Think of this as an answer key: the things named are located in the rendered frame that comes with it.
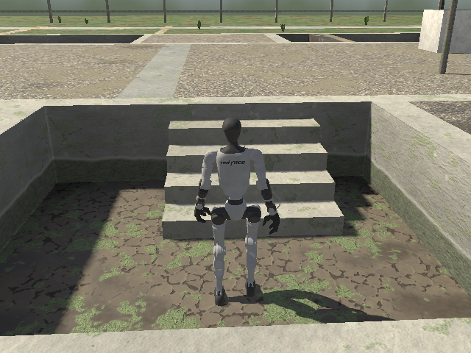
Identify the right robot forearm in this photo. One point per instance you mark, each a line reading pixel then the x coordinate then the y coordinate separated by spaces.
pixel 268 199

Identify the robot left thigh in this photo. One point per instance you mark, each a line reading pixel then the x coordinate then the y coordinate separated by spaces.
pixel 218 218

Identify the right robot hand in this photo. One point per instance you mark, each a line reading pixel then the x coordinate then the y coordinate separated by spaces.
pixel 275 224

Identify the left robot hand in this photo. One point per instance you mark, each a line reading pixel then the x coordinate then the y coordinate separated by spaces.
pixel 203 212

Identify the right robot upper arm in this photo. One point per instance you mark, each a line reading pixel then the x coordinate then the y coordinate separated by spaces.
pixel 260 170

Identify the left robot upper arm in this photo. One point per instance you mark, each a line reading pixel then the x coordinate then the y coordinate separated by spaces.
pixel 207 167

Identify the left robot forearm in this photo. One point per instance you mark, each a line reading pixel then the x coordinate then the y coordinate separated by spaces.
pixel 201 197

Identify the right robot shin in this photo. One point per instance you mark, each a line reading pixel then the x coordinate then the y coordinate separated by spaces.
pixel 251 263

